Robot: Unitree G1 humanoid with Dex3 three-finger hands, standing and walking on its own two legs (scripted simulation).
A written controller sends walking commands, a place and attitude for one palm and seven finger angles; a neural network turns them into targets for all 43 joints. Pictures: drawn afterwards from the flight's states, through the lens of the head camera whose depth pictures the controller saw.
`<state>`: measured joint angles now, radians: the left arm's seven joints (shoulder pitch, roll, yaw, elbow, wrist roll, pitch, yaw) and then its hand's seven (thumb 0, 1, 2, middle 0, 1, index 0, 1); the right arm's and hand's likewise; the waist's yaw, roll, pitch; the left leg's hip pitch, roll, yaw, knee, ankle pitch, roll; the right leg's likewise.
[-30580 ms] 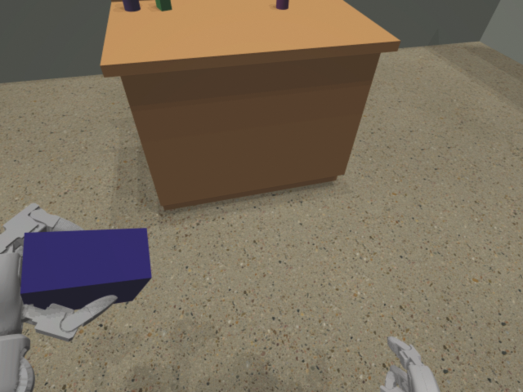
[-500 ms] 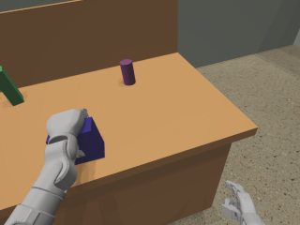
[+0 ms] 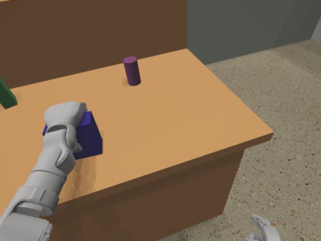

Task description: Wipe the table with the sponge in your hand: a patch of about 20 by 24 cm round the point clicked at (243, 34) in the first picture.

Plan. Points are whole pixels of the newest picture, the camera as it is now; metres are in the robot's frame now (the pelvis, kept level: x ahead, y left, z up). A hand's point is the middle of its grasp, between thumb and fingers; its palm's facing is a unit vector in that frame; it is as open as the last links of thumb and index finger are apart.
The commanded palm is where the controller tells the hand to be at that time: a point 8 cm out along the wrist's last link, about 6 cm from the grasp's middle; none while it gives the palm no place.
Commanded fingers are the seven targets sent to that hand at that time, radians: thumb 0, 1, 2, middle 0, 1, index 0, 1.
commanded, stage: wipe forward along the middle lane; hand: left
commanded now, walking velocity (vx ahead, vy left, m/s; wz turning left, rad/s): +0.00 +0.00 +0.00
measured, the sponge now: (78, 141) +0.35 +0.28 +0.07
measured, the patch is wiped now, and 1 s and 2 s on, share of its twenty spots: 1.00 1.00 1.00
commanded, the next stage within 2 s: slide back across to the first lane in 0.70 s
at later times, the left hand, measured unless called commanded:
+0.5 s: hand (72, 118) +0.40 +0.30 +0.12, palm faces -0.07 -0.01 -1.00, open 10.1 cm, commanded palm +0.39 +0.30 +0.15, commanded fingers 0.00 0.10 1.30 -1.20 -1.60 -1.20 -1.60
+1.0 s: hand (70, 108) +0.44 +0.33 +0.12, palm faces -0.08 -0.01 -1.00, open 10.1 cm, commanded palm +0.41 +0.34 +0.17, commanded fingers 0.00 0.10 1.30 -1.20 -1.60 -1.20 -1.60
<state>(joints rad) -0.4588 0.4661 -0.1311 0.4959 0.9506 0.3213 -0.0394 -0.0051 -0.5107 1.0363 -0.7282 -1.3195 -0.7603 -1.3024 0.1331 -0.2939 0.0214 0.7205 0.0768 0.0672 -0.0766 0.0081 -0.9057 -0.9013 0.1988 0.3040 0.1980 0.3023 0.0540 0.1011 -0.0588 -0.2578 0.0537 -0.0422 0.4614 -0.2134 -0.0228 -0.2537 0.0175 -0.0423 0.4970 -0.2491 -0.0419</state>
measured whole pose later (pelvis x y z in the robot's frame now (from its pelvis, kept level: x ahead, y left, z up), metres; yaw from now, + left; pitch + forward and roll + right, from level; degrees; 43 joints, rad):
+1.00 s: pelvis +0.01 +0.03 +0.00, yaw -2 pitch +7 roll -1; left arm -0.77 0.58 -0.01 0.95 1.02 0.15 0.03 0.01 -0.52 1.05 -0.74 -1.31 -0.77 -1.30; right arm 0.26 -0.29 0.00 0.74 0.07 0.10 -0.05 0.00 -0.91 -0.90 0.20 0.30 0.20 0.30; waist -0.04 0.06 -0.08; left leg -0.38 0.04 -0.01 0.49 -0.23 -0.02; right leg -0.36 0.00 -0.01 0.47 -0.22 0.00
